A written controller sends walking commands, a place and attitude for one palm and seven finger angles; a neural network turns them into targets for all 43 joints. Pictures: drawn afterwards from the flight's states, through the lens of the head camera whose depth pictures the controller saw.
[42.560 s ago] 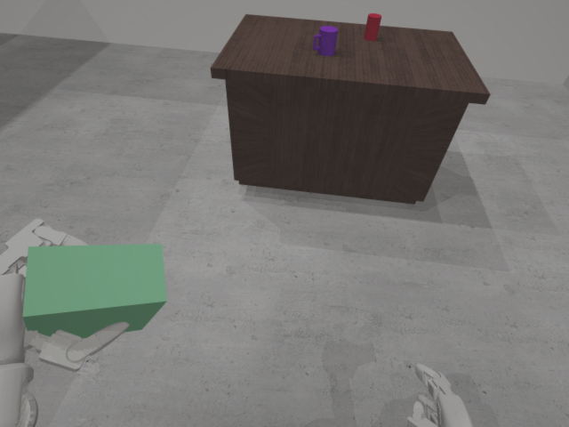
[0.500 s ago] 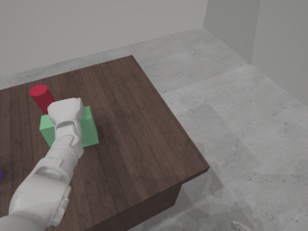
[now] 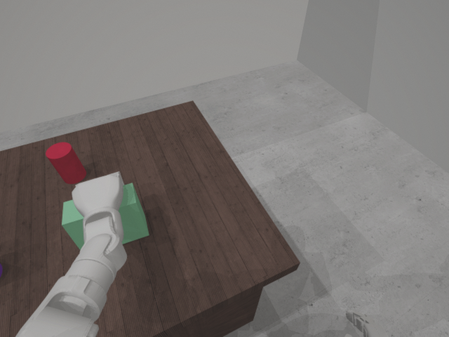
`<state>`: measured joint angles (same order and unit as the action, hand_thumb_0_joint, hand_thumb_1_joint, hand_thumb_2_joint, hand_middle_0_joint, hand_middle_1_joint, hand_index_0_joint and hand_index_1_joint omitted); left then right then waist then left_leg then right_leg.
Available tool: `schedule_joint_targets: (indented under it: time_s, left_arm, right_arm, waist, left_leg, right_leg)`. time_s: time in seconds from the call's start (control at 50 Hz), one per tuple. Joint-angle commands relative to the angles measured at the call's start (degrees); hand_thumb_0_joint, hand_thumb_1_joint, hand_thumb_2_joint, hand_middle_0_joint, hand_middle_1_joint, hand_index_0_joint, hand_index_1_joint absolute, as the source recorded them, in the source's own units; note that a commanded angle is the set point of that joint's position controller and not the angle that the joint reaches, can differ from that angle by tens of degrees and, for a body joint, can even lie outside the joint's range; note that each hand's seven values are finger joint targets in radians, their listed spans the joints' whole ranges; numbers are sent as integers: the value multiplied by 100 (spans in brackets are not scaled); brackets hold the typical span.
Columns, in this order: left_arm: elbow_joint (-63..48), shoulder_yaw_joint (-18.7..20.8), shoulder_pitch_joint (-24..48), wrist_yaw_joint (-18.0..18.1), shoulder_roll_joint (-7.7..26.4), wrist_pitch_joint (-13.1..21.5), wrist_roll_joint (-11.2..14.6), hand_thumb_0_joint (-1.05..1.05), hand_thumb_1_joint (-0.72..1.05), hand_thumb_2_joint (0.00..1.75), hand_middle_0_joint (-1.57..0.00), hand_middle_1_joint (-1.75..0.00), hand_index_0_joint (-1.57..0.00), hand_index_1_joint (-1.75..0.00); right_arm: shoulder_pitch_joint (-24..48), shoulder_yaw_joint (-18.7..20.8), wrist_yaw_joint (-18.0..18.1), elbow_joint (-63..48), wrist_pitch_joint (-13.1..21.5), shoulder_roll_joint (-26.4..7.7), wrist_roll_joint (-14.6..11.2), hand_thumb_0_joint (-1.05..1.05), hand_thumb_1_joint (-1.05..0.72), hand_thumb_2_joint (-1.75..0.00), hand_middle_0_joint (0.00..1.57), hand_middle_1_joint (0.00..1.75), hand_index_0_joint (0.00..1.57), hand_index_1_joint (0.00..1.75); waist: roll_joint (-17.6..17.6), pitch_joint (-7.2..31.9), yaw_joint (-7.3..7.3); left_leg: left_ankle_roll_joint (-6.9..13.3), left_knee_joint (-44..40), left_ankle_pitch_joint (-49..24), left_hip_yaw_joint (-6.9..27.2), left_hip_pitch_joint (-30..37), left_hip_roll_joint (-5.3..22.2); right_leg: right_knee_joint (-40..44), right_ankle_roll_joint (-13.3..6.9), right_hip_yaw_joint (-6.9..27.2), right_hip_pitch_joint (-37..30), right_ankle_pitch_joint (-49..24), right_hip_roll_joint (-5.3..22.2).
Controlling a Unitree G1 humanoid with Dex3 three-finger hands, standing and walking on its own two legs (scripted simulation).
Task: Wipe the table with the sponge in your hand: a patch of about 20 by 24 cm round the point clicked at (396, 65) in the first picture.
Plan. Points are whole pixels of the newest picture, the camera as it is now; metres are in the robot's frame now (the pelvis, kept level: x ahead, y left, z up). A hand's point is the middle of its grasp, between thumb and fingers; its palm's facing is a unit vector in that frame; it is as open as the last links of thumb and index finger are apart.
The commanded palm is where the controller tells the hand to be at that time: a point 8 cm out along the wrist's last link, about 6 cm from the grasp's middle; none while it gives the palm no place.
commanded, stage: wipe back along the middle lane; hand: left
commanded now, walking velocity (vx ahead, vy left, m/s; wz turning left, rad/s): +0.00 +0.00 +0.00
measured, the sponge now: (111, 224) +0.34 +0.27 -0.04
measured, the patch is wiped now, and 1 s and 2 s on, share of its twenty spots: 0.55 0.70 0.85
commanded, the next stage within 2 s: slide across to the third lane in 1.32 s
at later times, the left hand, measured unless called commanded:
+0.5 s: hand (113, 228) +0.31 +0.24 +0.00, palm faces -0.05 -0.02 -1.00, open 10.4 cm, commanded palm +0.27 +0.22 +0.04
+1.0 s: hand (121, 249) +0.27 +0.22 +0.00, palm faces -0.03 -0.05 -1.00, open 10.4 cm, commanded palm +0.22 +0.19 +0.04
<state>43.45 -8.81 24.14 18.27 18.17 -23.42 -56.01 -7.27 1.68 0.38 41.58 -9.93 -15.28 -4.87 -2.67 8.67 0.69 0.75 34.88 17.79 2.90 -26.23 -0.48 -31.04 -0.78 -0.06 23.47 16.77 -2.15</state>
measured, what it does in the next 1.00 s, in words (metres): stands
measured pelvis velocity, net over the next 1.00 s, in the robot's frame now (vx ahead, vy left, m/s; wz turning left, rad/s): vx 0.00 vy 0.00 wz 0.00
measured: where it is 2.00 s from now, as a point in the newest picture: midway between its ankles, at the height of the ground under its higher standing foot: outside the picture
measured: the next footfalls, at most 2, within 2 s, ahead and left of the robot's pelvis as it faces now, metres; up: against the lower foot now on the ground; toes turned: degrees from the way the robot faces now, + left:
none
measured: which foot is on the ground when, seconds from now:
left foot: down 0.00-1.00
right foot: down 0.00-1.00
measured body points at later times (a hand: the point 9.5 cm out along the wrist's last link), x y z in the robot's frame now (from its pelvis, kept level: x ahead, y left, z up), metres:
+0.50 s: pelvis -0.01 +0.01 +0.00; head -0.01 +0.00 +0.45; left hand +0.31 +0.24 +0.06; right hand +0.17 -0.21 -0.11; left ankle -0.01 +0.11 -0.73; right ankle -0.02 -0.12 -0.73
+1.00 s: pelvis +0.00 +0.00 +0.00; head -0.03 -0.03 +0.45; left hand +0.27 +0.21 +0.06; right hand +0.22 -0.22 -0.09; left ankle -0.01 +0.11 -0.73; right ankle -0.02 -0.12 -0.73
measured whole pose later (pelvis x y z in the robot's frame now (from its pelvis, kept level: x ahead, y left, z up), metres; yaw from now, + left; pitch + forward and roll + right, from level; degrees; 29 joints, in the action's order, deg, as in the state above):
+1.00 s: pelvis +0.00 +0.00 +0.00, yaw +0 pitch +4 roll -1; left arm 20.5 -19.7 4.9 18.0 13.4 -31.4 -57.0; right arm -1.5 0.1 -1.9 37.8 -11.8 -14.0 -5.4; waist -4.0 8.5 4.2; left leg 0.7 34.8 18.3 2.3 -20.6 -1.1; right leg -33.2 -0.9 0.5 18.9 18.3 -1.5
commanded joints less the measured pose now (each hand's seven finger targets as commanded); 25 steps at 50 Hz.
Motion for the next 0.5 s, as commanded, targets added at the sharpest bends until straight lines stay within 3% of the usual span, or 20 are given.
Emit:
schedule_joint_targets:
  time_s: [0.0,0.02,0.04,0.08,0.12,0.18,0.22,0.26,0.3,0.32,0.34,0.38,0.42,0.44,0.48]
  left_arm:
    - [-413,-50,867,-210,493,-102,-129,0,10,130,-120,-160,-120,-160]
    - [-553,28,754,-216,504,-101,-92,0,10,130,-120,-160,-120,-160]
    - [-560,-115,827,-212,419,-111,-125,0,10,130,-120,-160,-120,-160]
    - [-692,-360,799,-204,79,-122,-100,0,10,130,-120,-160,-120,-160]
    - [-687,-94,790,-182,349,-169,-102,0,10,130,-120,-160,-120,-160]
    - [-763,-422,827,-151,-24,-225,-120,0,10,130,-120,-160,-120,-160]
    - [-857,-265,467,-124,24,-270,-75,0,10,130,-120,-160,-120,-160]
    - [-1041,-539,451,-111,-268,-301,-43,0,10,130,-120,-160,-120,-160]
    - [-1086,-556,217,-98,-318,-380,-16,0,10,130,-120,-160,-120,-160]
    - [-1142,-381,188,-85,-134,-418,-24,0,10,130,-120,-160,-120,-160]
    - [-1258,-705,274,-104,-444,-462,6,0,10,130,-120,-160,-120,-160]
    - [-1236,-726,437,-101,-421,-541,25,0,10,130,-120,-160,-120,-160]
    - [-1180,-461,431,-93,-128,-617,34,0,10,130,-120,-160,-120,-160]
    - [-1267,-706,478,-115,-386,-642,55,0,10,130,-120,-160,-120,-160]
    - [-1212,-769,447,-142,-457,-674,61,0,10,130,-120,-160,-120,-160]
  right_arm:
    - [544,182,65,-796,191,-668,-3,0,-90,-90,20,30,20,30]
    - [639,177,71,-844,193,-658,-4,0,-90,-90,20,30,20,30]
    - [614,169,78,-846,179,-650,0,0,-90,-90,20,30,20,30]
    - [660,162,53,-912,181,-603,-5,0,-90,-90,20,30,20,30]
    - [736,165,73,-899,159,-637,7,0,-90,-90,20,30,20,30]
    - [783,143,59,-946,155,-585,5,0,-90,-90,20,30,20,30]
    - [874,153,37,-975,167,-596,18,0,-90,-90,20,30,20,30]
    - [890,143,15,-1015,167,-552,17,0,-90,-90,20,30,20,30]
    - [964,132,-13,-1034,163,-559,6,0,-90,-90,20,30,20,30]
    - [1026,138,-13,-1014,151,-598,11,0,-90,-90,20,30,20,30]
    - [1058,114,-19,-1062,152,-543,-2,0,-90,-90,20,30,20,30]
    - [1118,95,-12,-1042,151,-537,-27,0,-90,-90,20,30,20,30]
    - [1155,90,19,-1006,134,-579,-20,0,-90,-90,20,30,20,30]
    - [1170,66,18,-1048,144,-529,-33,0,-90,-90,20,30,20,30]
    - [1172,65,21,-1037,158,-525,-40,0,-90,-90,20,30,20,30]
  waist:
    - [544,1019,-29]
    - [356,1128,68]
    - [297,1119,4]
    - [313,1097,-9]
    - [346,1079,59]
    - [408,974,-3]
    - [367,1115,154]
    - [406,1184,93]
    - [579,1063,120]
    - [482,1054,171]
    - [469,977,106]
    - [483,733,76]
    - [494,682,151]
    - [393,743,122]
    - [550,737,125]
  left_leg:
    - [124,-271,-1753,-126,659,-48]
    - [115,-291,-1829,-116,740,-54]
    - [105,-273,-1801,-115,800,-43]
    - [95,-277,-1763,-86,827,-26]
    - [80,-313,-1682,-38,830,-16]
    - [71,-310,-1575,-19,843,-4]
    - [60,-325,-1664,1,890,4]
    - [70,-265,-1767,-28,954,8]
    - [56,-287,-1696,4,863,12]
    - [37,-313,-1696,46,883,23]
    - [53,-325,-1609,33,900,23]
    - [59,-395,-1272,42,815,16]
    - [51,-461,-1119,76,792,14]
    - [64,-451,-1125,46,843,-3]
    - [62,-454,-1092,58,833,3]
  right_leg:
    - [246,-283,-65,-643,-2260,99]
    - [237,-311,-45,-675,-2246,93]
    - [215,-310,-86,-612,-2144,92]
    - [210,-316,-131,-485,-1989,65]
    - [236,-336,-103,-491,-1818,54]
    - [210,-337,-172,-333,-1610,38]
    - [191,-368,-149,-425,-1641,26]
    - [140,-353,-169,-444,-1791,32]
    - [138,-349,-178,-453,-1728,28]
    - [133,-377,-148,-444,-1662,18]
    - [129,-355,-212,-393,-1534,21]
    - [207,-349,-210,-260,-1170,12]
    - [239,-371,-179,-272,-977,0]
    - [202,-362,-220,-281,-967,6]
    - [201,-360,-228,-271,-939,1]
